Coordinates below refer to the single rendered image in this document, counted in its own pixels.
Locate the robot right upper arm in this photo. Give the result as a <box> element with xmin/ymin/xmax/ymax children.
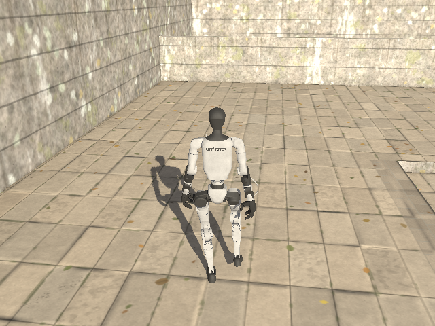
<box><xmin>231</xmin><ymin>137</ymin><xmax>247</xmax><ymax>176</ymax></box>

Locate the left robot forearm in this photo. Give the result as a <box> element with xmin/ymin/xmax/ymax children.
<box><xmin>182</xmin><ymin>165</ymin><xmax>194</xmax><ymax>195</ymax></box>

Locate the robot left upper arm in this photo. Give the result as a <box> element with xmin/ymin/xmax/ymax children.
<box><xmin>187</xmin><ymin>137</ymin><xmax>203</xmax><ymax>175</ymax></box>

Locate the robot right hand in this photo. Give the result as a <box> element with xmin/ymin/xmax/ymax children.
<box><xmin>240</xmin><ymin>200</ymin><xmax>256</xmax><ymax>220</ymax></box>

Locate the right robot forearm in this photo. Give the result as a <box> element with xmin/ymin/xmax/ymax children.
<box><xmin>241</xmin><ymin>166</ymin><xmax>254</xmax><ymax>201</ymax></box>

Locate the left robot foot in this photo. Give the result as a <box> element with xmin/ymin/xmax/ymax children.
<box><xmin>207</xmin><ymin>266</ymin><xmax>216</xmax><ymax>283</ymax></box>

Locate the robot left hand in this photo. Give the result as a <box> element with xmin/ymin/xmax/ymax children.
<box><xmin>181</xmin><ymin>193</ymin><xmax>195</xmax><ymax>209</ymax></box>

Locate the humanoid robot head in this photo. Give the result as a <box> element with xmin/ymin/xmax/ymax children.
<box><xmin>205</xmin><ymin>107</ymin><xmax>229</xmax><ymax>141</ymax></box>

